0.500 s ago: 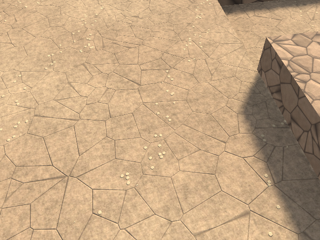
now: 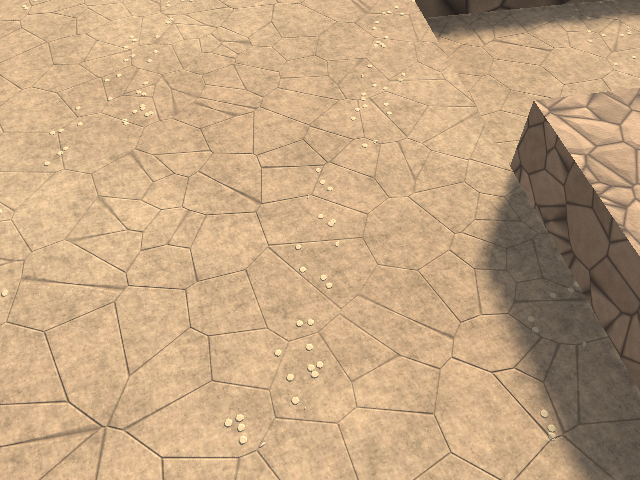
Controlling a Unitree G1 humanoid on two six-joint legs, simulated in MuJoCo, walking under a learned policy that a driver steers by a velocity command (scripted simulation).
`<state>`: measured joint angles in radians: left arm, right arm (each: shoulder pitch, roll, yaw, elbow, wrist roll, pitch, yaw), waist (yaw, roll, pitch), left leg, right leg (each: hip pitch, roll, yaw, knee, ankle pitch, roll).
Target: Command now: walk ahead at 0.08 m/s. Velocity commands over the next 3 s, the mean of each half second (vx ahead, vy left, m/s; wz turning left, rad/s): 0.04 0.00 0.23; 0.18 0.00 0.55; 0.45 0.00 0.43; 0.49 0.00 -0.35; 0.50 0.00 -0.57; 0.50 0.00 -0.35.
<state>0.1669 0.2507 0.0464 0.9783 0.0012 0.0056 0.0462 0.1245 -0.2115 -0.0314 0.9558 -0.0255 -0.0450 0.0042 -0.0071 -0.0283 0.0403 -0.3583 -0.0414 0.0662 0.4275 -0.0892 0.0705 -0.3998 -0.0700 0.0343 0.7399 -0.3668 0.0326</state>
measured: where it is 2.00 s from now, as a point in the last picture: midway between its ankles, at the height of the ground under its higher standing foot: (163, 468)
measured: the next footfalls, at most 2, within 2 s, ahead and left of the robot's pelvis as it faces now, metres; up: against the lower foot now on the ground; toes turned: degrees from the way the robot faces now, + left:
right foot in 0.06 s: +0.08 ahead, -0.15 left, +0.00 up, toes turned -1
right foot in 0.94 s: +0.22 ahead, -0.10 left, +0.00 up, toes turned +28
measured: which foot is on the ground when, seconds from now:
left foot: down 0.00-0.94, up 0.96-1.00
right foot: up 0.00-0.04, down 0.06-0.44, up 0.46-0.92, down 0.94-1.00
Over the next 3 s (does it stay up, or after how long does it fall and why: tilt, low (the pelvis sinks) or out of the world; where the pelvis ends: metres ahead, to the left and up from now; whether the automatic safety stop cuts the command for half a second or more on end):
stays up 1.08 0.44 0.00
